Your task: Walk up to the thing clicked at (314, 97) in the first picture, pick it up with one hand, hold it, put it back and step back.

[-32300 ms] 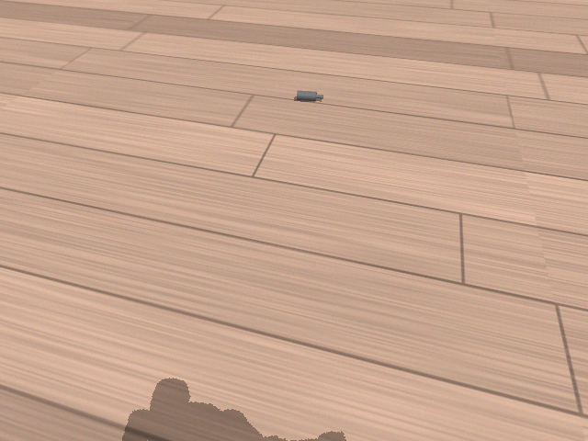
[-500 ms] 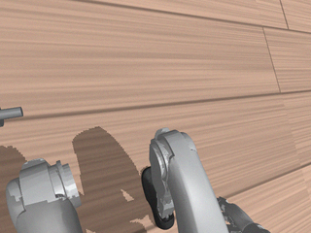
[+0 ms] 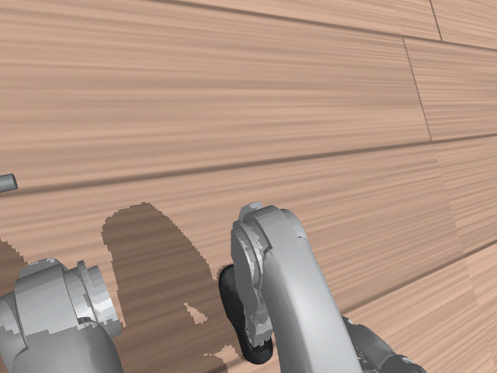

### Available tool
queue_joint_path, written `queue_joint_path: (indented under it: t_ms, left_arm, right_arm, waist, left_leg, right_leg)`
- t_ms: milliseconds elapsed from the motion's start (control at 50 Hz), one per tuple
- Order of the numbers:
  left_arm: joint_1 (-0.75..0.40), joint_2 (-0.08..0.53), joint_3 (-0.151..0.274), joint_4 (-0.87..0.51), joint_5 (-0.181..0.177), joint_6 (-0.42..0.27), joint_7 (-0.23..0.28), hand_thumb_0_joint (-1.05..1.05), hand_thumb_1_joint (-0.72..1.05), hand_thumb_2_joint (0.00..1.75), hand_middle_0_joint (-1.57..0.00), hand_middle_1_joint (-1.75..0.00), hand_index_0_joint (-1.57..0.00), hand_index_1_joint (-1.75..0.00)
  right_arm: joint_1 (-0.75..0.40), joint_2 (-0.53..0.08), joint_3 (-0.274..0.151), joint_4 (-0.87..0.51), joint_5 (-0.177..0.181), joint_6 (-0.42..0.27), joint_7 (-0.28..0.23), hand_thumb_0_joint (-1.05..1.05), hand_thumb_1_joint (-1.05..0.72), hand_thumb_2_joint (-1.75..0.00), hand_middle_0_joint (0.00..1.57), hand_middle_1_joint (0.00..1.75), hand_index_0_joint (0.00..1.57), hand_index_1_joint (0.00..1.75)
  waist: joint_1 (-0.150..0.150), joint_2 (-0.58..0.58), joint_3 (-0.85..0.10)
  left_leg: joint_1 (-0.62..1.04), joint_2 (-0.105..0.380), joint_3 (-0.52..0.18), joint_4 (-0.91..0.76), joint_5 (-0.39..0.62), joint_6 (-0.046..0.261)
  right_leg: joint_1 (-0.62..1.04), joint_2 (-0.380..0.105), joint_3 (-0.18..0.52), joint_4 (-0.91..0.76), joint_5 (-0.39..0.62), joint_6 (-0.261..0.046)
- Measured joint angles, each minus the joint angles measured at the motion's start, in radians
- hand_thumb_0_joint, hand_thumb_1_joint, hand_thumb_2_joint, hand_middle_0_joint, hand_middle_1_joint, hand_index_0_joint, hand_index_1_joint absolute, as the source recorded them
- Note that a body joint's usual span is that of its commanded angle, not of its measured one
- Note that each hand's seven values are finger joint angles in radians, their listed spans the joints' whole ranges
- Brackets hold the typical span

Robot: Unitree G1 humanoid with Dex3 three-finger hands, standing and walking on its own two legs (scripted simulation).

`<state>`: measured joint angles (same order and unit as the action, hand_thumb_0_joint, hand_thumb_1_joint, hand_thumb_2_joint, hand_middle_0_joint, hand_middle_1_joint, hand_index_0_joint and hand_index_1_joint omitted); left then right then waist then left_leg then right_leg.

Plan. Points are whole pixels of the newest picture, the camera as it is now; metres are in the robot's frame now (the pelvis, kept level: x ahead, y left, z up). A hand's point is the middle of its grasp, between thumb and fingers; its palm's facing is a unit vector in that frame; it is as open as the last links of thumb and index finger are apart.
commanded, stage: rest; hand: left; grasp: from above
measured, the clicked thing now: out of the picture +0.42 +0.33 -0.26
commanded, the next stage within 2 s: open in 0.08 s
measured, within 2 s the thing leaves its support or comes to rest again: neither
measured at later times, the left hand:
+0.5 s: hand out of the picture +0.40 +0.35 -0.24, palm faces -0.45 -0.14 -0.88, open 10.0 cm
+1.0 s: hand out of the picture +0.40 +0.35 -0.24, palm faces -0.48 -0.15 -0.87, open 13.2 cm
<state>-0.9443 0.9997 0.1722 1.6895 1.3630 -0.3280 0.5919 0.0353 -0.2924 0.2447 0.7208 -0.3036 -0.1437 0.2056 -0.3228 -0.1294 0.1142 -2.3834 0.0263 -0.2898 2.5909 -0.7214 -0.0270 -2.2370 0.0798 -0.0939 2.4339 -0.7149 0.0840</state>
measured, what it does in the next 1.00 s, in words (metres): stands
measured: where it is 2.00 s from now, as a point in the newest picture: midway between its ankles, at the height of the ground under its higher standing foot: (186, 362)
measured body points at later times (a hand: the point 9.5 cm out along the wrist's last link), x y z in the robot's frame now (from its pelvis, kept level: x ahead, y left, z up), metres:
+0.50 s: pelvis +0.00 +0.00 +0.00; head +0.24 +0.14 +0.34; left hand +0.42 +0.35 -0.19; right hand +0.09 -0.25 -0.07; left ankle +0.06 +0.13 -0.26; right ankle +0.11 -0.14 -0.26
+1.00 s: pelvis +0.00 +0.00 +0.00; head +0.25 +0.14 +0.34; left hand +0.42 +0.36 -0.19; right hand +0.09 -0.25 -0.07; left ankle +0.06 +0.13 -0.26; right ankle +0.11 -0.14 -0.26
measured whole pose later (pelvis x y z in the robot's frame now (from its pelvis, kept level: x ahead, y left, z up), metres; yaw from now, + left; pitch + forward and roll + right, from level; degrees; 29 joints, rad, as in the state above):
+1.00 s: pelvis +0.00 +0.00 +0.00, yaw -1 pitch +27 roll -14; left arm -0.94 1.03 0.15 1.69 1.35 -0.34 0.58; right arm 0.02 -0.30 0.28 0.69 -0.31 -0.15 0.22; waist -0.32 -0.14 0.13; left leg -2.38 0.03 -0.30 2.60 -0.72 -0.03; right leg -2.23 0.08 -0.11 2.43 -0.71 0.09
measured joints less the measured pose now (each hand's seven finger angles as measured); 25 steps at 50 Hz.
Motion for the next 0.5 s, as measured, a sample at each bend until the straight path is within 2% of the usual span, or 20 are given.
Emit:
queue_joint_path:
  t_ms: [280, 380, 500]
  left_arm:
    - [-0.005, 0.019, -0.027, 0.031, 0.012, -0.011, 0.021, 0.0, 0.18, 0.35, -0.79, -0.43, -0.83, -0.4]
    - [-0.001, 0.013, -0.034, 0.027, 0.013, -0.009, 0.026, 0.0, 0.19, 0.39, -0.72, -0.48, -0.75, -0.44]
    - [-0.014, 0.009, -0.047, 0.021, 0.004, 0.0, 0.031, 0.0, 0.09, 0.48, -0.59, -0.55, -0.62, -0.52]
  right_arm:
    - [-0.015, -0.004, 0.026, -0.009, -0.012, -0.007, 0.004, 0.0, -0.91, -0.9, 0.2, 0.3, 0.2, 0.3]
    - [-0.015, -0.009, 0.029, -0.009, -0.014, -0.016, 0.007, 0.0, -0.91, -0.9, 0.2, 0.3, 0.2, 0.3]
    - [-0.015, -0.013, 0.027, -0.007, -0.01, -0.03, 0.011, 0.0, -0.9, -0.89, 0.2, 0.3, 0.2, 0.3]
  waist:
    - [-0.005, -0.011, 0.004]
    - [-0.003, -0.011, 0.004]
    - [-0.001, -0.011, 0.001]
  left_leg:
    - [0.005, 0.0, -0.008, 0.011, 0.006, 0.003]
    - [0.005, 0.001, -0.008, 0.012, 0.008, 0.005]
    - [0.002, 0.003, -0.008, 0.013, 0.006, 0.007]
  right_leg:
    - [0.009, 0.003, -0.007, 0.002, 0.009, -0.005]
    - [0.009, 0.004, -0.007, 0.002, 0.012, -0.007]
    - [0.006, 0.006, -0.008, 0.001, 0.012, -0.005]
